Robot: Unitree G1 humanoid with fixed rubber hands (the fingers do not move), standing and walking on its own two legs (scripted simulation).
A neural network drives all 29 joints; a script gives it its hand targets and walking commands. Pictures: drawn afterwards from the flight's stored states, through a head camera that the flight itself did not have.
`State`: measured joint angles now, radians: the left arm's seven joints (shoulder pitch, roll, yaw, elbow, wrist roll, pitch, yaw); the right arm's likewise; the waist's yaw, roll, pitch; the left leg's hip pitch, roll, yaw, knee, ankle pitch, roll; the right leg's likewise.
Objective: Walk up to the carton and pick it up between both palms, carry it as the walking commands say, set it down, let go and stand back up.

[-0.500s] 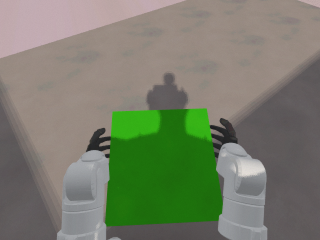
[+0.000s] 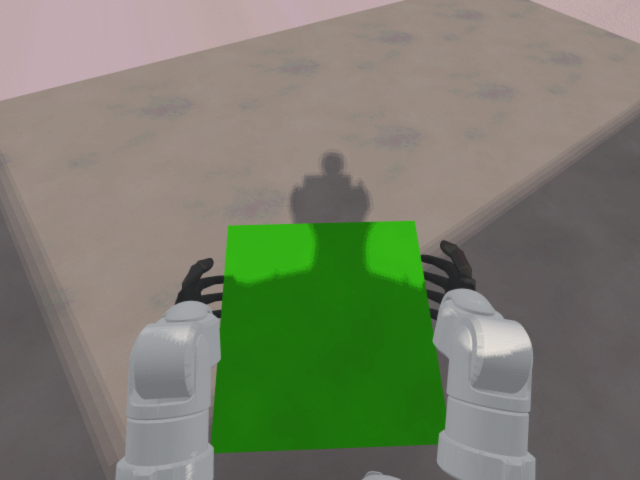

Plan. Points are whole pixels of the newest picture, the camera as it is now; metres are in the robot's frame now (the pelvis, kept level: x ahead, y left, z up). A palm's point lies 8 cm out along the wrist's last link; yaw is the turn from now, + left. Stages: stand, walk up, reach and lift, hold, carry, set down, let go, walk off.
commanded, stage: carry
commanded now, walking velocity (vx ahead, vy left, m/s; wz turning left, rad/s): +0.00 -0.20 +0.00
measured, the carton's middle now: (323, 344) +0.30 +0.00 -0.02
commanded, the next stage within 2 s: none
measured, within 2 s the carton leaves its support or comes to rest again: neither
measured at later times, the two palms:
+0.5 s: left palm (269, 367) +0.23 +0.06 +0.07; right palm (550, 359) +0.25 -0.23 +0.09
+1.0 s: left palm (373, 407) +0.20 -0.04 +0.08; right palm out of the picture +0.21 -0.34 +0.09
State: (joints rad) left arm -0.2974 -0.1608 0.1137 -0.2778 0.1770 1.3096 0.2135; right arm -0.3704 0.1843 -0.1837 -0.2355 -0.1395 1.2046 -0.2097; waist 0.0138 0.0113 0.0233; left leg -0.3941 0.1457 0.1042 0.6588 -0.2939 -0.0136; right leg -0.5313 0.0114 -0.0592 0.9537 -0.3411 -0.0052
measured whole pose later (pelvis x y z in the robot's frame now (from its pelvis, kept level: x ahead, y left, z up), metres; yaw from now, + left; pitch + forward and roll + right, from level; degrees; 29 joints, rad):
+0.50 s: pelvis -0.05 -0.08 -0.01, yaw +2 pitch +3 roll -2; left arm -0.30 -0.16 0.11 -0.28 0.18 1.30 0.21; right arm -0.37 0.18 -0.18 -0.26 -0.14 1.21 -0.21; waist -0.03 0.02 0.01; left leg -0.38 0.10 0.10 0.69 -0.37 -0.01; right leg -0.45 0.03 -0.15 0.58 -0.18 -0.06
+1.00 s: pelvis -0.09 -0.18 +0.00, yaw +1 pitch +3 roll +1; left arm -0.31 -0.16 0.12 -0.27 0.18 1.30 0.20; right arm -0.37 0.18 -0.19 -0.26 -0.14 1.21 -0.21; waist -0.04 0.01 0.03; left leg -0.46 0.11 0.11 1.00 -0.54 -0.06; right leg -0.42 -0.02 -0.10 0.56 -0.20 -0.06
